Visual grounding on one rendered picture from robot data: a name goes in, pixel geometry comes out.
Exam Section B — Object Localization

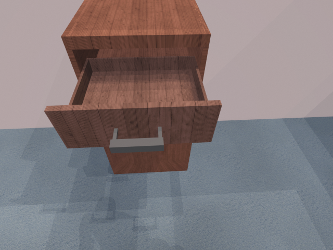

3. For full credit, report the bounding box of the drawer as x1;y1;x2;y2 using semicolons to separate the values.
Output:
44;56;222;148

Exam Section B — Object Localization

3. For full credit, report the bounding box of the handle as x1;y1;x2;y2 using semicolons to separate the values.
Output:
109;127;164;153

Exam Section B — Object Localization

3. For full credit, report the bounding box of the cabinet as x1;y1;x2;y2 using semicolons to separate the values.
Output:
61;0;211;174

